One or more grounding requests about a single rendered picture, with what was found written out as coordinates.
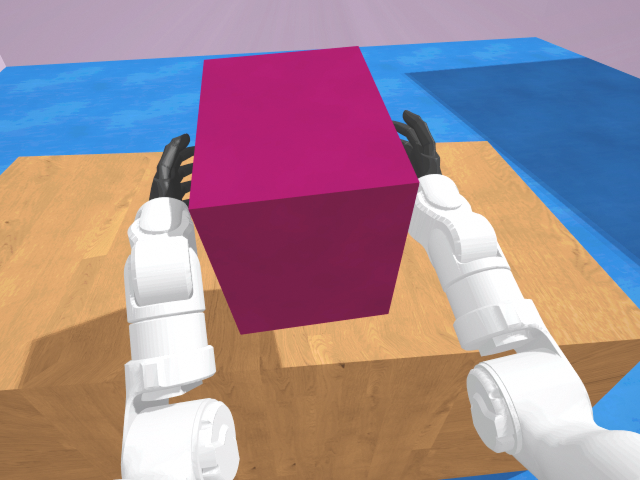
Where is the pedestal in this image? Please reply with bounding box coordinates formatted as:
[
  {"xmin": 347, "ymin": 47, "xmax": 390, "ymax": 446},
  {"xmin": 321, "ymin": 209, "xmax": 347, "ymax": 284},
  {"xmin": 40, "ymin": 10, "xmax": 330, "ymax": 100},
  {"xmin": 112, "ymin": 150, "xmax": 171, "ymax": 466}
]
[{"xmin": 0, "ymin": 141, "xmax": 640, "ymax": 480}]

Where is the robot left upper arm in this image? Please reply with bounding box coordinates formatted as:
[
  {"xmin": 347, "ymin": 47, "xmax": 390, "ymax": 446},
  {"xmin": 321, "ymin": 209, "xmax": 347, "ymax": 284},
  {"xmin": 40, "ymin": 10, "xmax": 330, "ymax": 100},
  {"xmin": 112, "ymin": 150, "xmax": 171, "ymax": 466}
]
[{"xmin": 117, "ymin": 398, "xmax": 239, "ymax": 480}]

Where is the robot right hand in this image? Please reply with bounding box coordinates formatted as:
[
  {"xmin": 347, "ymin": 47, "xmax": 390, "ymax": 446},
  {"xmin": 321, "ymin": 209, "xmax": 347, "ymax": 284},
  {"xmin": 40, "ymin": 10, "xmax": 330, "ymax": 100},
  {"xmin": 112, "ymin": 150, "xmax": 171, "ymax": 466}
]
[{"xmin": 392, "ymin": 110, "xmax": 442, "ymax": 178}]

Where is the left robot forearm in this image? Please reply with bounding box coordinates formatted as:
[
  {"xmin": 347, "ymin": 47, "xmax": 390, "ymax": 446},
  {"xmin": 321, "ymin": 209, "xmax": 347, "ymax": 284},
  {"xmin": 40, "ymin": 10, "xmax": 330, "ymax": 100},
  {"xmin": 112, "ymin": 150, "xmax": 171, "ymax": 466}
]
[{"xmin": 121, "ymin": 197, "xmax": 216, "ymax": 479}]

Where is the robot right upper arm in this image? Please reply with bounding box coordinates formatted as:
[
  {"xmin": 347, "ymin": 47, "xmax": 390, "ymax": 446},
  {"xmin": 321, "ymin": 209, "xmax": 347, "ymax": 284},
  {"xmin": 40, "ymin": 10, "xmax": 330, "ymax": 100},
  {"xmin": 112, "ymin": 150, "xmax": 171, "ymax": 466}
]
[{"xmin": 467, "ymin": 348, "xmax": 640, "ymax": 480}]

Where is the robot left hand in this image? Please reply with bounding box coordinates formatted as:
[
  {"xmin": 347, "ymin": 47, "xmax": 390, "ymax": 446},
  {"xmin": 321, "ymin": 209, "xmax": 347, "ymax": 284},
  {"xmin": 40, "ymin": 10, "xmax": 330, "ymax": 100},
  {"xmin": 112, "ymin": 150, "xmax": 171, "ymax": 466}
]
[{"xmin": 149, "ymin": 133, "xmax": 195, "ymax": 208}]

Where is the right robot forearm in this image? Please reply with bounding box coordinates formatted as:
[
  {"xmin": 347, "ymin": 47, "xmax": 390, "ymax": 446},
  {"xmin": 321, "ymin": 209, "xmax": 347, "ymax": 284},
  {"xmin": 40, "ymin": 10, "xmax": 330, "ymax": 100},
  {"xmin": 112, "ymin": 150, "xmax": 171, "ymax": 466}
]
[{"xmin": 408, "ymin": 174, "xmax": 593, "ymax": 418}]

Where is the carton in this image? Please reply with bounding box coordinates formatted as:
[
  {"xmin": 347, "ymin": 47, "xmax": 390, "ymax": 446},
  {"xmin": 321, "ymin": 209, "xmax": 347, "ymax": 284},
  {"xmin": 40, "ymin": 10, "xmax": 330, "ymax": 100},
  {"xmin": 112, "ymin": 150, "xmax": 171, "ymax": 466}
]
[{"xmin": 188, "ymin": 46, "xmax": 420, "ymax": 335}]

